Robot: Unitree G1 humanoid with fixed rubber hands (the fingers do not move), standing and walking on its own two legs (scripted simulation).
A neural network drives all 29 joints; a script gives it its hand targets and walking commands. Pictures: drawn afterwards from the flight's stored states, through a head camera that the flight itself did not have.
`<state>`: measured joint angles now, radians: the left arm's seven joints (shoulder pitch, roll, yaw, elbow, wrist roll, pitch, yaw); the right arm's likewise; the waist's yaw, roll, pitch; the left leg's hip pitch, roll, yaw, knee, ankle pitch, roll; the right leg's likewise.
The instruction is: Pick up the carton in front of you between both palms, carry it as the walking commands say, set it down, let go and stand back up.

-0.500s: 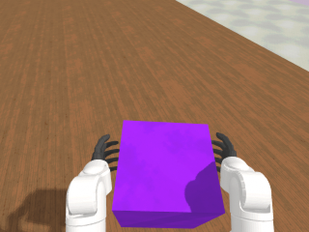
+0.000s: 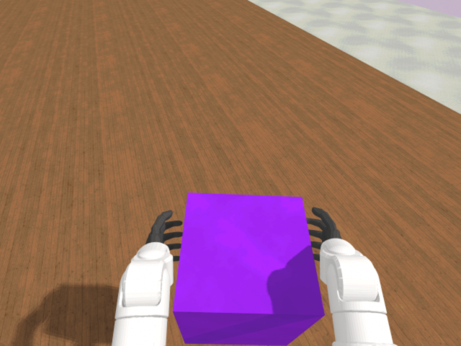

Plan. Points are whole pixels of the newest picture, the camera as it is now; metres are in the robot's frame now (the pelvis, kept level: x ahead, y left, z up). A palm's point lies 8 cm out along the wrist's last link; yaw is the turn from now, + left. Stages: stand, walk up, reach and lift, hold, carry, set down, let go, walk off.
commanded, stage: carry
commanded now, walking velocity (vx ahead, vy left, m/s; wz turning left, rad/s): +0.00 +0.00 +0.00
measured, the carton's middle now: (240, 274) +0.29 +0.00 -0.04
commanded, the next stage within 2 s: hold in 0.58 s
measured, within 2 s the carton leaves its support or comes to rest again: neither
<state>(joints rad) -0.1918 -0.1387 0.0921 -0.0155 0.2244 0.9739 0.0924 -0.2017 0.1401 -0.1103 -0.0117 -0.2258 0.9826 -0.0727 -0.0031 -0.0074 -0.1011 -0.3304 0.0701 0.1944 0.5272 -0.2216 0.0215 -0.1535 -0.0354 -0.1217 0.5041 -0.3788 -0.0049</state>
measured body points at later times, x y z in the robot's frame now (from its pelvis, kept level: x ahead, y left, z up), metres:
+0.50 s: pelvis -0.02 +0.00 +0.00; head -0.03 +0.00 +0.45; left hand +0.28 +0.15 +0.03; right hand +0.29 -0.15 +0.04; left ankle +0.03 +0.11 -0.73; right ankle -0.07 -0.10 -0.73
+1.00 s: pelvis -0.06 +0.00 +0.00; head -0.08 +0.02 +0.45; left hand +0.28 +0.13 +0.03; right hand +0.25 -0.17 +0.03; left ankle +0.03 +0.11 -0.73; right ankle -0.07 -0.11 -0.73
